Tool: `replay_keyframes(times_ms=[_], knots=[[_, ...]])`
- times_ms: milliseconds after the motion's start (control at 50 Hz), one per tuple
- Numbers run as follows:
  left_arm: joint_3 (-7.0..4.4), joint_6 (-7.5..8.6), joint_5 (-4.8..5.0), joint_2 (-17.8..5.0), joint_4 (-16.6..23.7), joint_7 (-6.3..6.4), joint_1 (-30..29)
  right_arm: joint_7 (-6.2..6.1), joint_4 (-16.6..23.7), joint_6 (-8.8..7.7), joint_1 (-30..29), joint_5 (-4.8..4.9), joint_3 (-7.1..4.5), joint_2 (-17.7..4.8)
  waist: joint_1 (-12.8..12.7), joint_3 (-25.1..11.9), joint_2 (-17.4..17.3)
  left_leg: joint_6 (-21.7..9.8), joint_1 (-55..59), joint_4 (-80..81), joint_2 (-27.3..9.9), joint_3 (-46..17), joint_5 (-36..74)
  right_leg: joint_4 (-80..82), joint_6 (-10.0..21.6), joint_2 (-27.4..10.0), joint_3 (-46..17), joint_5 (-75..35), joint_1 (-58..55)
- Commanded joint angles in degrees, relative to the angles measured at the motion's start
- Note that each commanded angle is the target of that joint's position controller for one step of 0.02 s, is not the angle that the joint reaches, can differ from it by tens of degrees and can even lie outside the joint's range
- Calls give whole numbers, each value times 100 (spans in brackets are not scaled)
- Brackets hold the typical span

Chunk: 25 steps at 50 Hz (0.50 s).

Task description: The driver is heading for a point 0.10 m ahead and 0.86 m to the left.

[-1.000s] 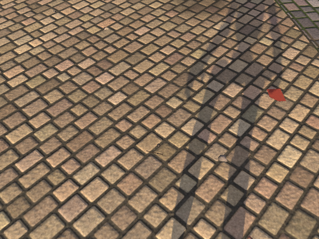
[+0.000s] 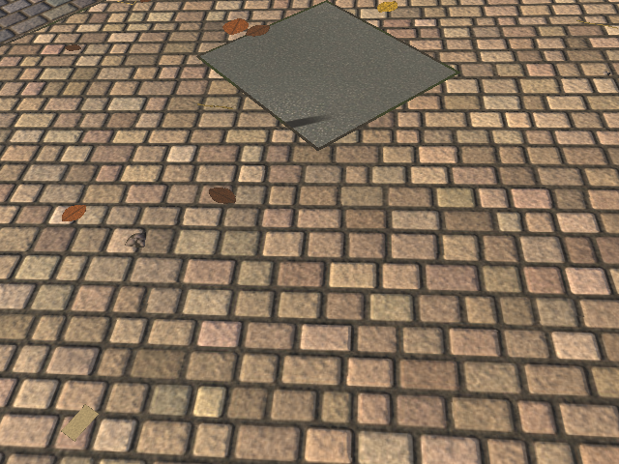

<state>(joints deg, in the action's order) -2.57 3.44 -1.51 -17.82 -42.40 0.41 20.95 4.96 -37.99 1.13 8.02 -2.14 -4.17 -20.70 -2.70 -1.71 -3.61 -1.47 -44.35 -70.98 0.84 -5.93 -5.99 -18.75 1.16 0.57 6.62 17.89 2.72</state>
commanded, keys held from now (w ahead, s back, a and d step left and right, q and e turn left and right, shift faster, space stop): w+q+shift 1.00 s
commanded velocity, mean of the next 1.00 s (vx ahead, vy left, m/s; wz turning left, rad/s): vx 0.97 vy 0.00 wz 1.00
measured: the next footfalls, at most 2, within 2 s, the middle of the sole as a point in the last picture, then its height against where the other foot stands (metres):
left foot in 0.28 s outside the picture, level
right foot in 0.66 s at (297, 350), level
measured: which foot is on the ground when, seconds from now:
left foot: up 0.00-0.26, down 0.28-0.66, up 0.68-1.00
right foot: down 0.00-0.28, up 0.30-0.64, down 0.66-1.00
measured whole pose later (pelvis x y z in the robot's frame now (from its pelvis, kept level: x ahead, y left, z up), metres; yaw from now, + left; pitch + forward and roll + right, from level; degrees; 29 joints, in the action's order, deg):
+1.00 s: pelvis +0.78 +0.34 -0.02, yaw +58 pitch +1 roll -3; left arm -3.3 5.3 -1.6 -17.2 -52.1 -0.1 29.8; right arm 5.3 -32.9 0.0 -4.1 -1.8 -1.2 -18.3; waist -3.8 2.6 -1.6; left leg -9.1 -45.9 -52.5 -2.9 5.6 -2.8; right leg -13.3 -4.9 -2.0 17.9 23.3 -10.8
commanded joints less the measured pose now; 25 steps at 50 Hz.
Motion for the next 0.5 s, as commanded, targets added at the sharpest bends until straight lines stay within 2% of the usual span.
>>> replay_keyframes(times_ms=[20, 80, 140, 160, 180, 200, 220, 240, 260, 280, 300, 320, 340, 360, 380, 400, 420, 440, 460, 500], knots=[[-152, 171, -13, -531, 75, -62, 415, 58, 482, -54, -785, 19, 11, -196, -171, 895, 847, -64, -1072, 49, -180, 209, 368, 1201, -129, -1255, -660, -152, -180], [-129, 209, -23, -405, -241, -26, 976, 135, 613, -79, -1456, -4, 104, -45, -397, 1201, 822, -200, -1325, 710, -213, 715, 196, 1276, -177, -1289, -188, -1148, -715], [-106, 193, -73, -383, -581, 59, 1412, 196, 817, -114, -2010, -10, 262, 184, -449, 1238, 910, -448, -1129, 1535, -208, 1355, -268, 1018, -279, -1341, 387, -3229, -1303], [-92, 176, -86, -414, -630, 96, 1332, 184, 838, -120, -1992, 3, 315, 261, -293, 1156, 961, -597, -607, 1921, -79, 1584, -438, 815, -351, -1315, 670, -4497, -1234], [-88, 159, -72, -499, -649, 149, 1211, 152, 817, -116, -1876, 14, 353, 314, -85, 983, 1045, -765, 177, 2310, 168, 1861, -577, 524, -403, -1313, 920, -6275, -1056], [-117, 127, -48, -675, -698, 225, 1232, 110, 744, -100, -1690, 13, 341, 252, 104, 732, 1164, -878, 841, 2467, 446, 2068, -736, 103, -385, -1410, 991, -7887, -1059], [-167, 66, -51, -919, -716, 296, 1137, 60, 585, -84, -1122, 7, 280, 84, 487, 411, 1307, -996, 1577, 2582, 618, 2024, -999, -648, -358, -1581, 983, -8829, -1040], [-215, 0, -59, -1128, -666, 326, 929, -4, 302, -85, -150, 24, 166, -170, 979, -22, 1397, -1175, 2578, 2729, 723, 1806, -1271, -1770, -252, -1755, 886, -9156, -818], [-226, -23, -59, -1201, -540, 270, 665, -119, -105, -144, 1164, 23, -22, -530, 1496, -560, 1379, -1444, 4258, 3176, 764, 1349, -1401, -3376, -90, -1827, 741, -8469, 87], [-192, -15, -117, -932, -522, 144, 553, -272, -388, -186, 1651, 97, -196, -746, 1539, -764, 768, -1589, 5768, 3836, 333, 520, -1296, -5176, -14, -1311, 690, -3921, 1521], [-35, 86, -78, -285, 91, 5, 360, -378, -220, -85, 1116, 101, -325, -1297, 857, -900, -622, -2207, 7181, 4091, -1148, -2318, -2042, -7124, -293, -319, 402, 1016, 4187], [-103, 239, 8, -747, 582, 16, -311, -420, -109, -30, 1582, 38, -374, -1436, 1183, -1397, 252, -2604, 7322, 4939, -1521, -3757, -1999, -7555, -268, -195, -759, 589, 4844], [-72, 334, 26, -733, 716, 16, -705, -468, -353, -63, 1687, 73, -365, -1256, 1112, -652, 591, -2400, 6735, 5437, -1495, -3462, -1617, -7042, -220, -486, -1000, 274, 5081], [-45, 355, 10, -728, 641, 13, -521, -502, -453, -126, 1514, 85, -300, -989, 704, 146, 886, -2209, 5656, 5677, -1306, -2944, -1164, -6390, -223, -681, -954, 223, 4803], [-41, 275, -101, -694, 559, 1, -466, -557, -408, -216, 1183, 55, -244, -840, 389, 467, 1024, -2063, 4873, 5689, -961, -2421, -749, -6031, -301, -820, -971, 423, 4413], [-19, 129, -244, -613, 434, -34, -182, -602, -372, -291, 909, 79, -150, -658, 82, 629, 1017, -1972, 4366, 5694, -605, -1952, -531, -5878, -392, -913, -962, 573, 4174], [-4, 8, -300, -564, 490, -71, -83, -597, -342, -377, 840, 138, -85, -545, -83, 693, 723, -2019, 3738, 5780, -506, -1881, -353, -5551, -499, -982, -944, 754, 3918], [9, -68, -305, -531, 632, -96, -343, -561, -357, -464, 791, 181, -51, -487, -132, 873, 611, -1971, 3125, 5941, -334, -1716, -352, -5069, -574, -1032, -851, 871, 3730], [43, -92, -287, -464, 854, -115, -783, -537, -360, -543, 752, 186, -63, -546, -98, 1073, 463, -1934, 2579, 6127, -178, -1615, -313, -4537, -632, -1025, -718, 530, 3577], [110, -70, -182, -346, 1138, -173, -1449, -513, -388, -627, 782, 137, -102, -612, 33, 1203, 319, -1746, 1941, 6208, 128, -1445, 257, -3404, -639, -871, -577, -685, 2950]])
